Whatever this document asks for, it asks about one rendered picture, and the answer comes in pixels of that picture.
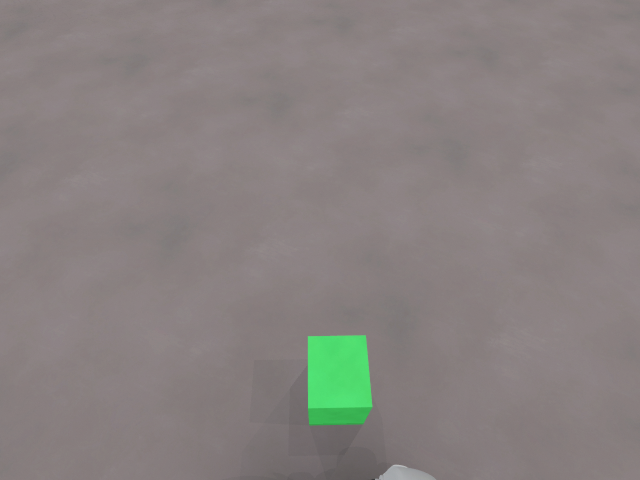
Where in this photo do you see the carton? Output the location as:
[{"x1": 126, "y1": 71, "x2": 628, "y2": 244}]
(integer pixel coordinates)
[{"x1": 308, "y1": 335, "x2": 372, "y2": 425}]

